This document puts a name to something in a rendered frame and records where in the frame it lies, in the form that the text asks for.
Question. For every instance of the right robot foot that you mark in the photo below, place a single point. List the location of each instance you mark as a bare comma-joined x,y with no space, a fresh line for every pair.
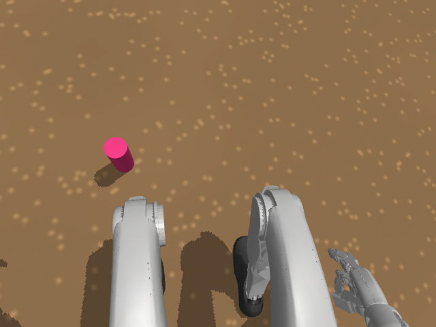
250,308

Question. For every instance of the right robot hand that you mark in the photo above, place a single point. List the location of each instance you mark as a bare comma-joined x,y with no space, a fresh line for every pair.
365,291

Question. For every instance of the right robot arm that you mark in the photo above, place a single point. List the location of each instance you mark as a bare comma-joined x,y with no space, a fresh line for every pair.
382,315

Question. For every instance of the can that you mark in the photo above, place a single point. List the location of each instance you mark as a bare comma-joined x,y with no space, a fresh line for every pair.
118,153

